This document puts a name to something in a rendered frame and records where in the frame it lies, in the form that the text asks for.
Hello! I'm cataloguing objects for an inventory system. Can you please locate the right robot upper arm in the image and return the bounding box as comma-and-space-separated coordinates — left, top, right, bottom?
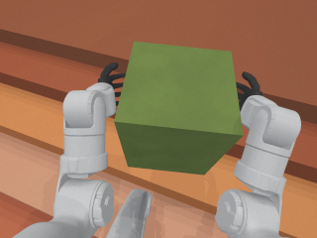
215, 188, 290, 238

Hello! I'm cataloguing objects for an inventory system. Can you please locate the robot left forearm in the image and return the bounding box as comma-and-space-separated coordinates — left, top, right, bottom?
53, 82, 117, 215

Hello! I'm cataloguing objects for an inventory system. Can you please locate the robot right forearm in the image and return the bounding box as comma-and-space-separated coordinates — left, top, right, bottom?
233, 95, 301, 227

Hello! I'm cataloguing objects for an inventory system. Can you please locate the left robot upper arm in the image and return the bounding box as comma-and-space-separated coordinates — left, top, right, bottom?
12, 178, 115, 238

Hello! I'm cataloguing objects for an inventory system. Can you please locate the right robot hand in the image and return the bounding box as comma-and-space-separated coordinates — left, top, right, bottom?
236, 71, 263, 112

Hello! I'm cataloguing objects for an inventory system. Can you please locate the left robot hand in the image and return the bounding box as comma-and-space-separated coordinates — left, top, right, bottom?
98, 62, 126, 106

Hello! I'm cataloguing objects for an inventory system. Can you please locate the robot left thigh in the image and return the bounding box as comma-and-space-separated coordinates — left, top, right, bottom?
106, 188, 153, 238

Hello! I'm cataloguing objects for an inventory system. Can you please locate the carton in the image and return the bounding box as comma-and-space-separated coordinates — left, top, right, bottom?
114, 41, 244, 176

